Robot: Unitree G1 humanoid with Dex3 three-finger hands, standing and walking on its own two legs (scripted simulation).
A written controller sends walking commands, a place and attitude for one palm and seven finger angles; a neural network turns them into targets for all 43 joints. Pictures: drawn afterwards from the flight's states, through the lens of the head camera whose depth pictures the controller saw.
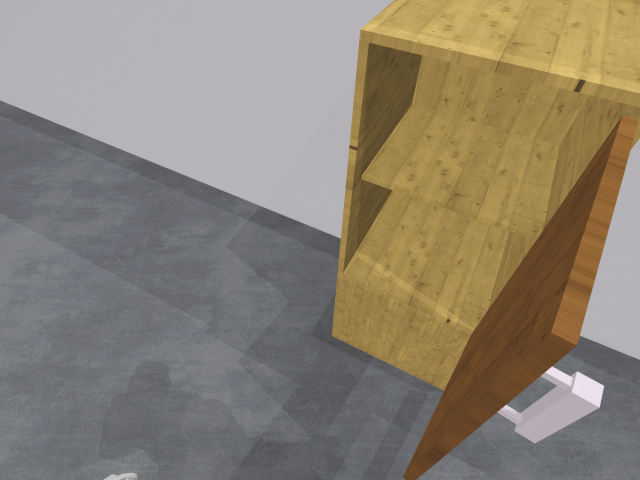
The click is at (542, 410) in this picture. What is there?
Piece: cupboard door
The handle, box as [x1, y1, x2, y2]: [497, 367, 603, 442]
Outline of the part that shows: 603,385 577,371 569,376 551,367 541,376 557,385 553,389 520,413 506,405 497,412 516,424 514,430 533,442 536,442 599,407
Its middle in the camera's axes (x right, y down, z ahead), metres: +0.23 +0.17 +0.42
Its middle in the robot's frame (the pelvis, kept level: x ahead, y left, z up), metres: +0.21 -0.22 +0.05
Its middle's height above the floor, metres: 0.82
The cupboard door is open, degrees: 83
